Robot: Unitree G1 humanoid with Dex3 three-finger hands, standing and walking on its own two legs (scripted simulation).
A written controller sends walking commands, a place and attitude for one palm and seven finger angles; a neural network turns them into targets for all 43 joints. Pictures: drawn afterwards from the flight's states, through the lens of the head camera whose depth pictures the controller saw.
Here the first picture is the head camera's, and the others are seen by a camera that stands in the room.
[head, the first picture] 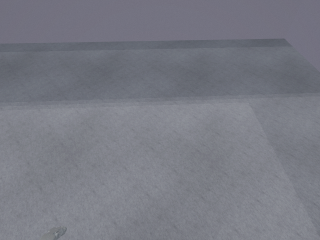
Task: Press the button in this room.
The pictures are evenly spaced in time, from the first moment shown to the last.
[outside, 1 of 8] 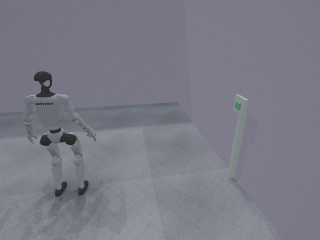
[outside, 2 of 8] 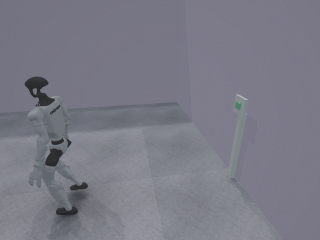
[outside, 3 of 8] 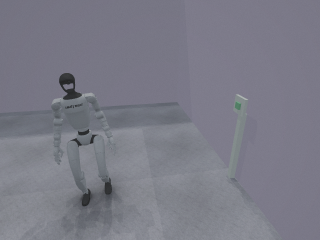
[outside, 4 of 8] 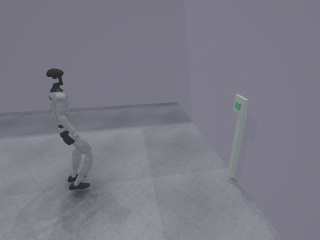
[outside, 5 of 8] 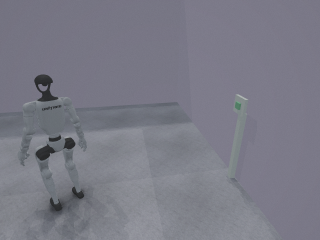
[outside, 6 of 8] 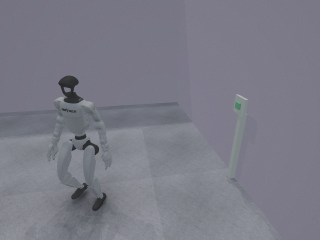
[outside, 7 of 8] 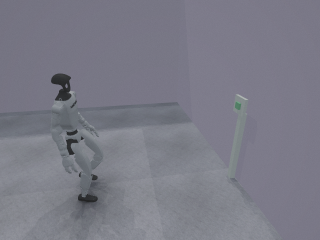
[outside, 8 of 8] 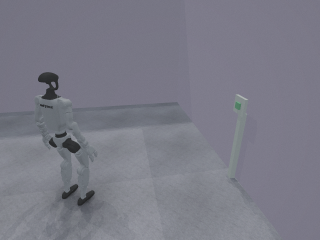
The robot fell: no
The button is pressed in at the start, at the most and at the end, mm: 0 0 0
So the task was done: no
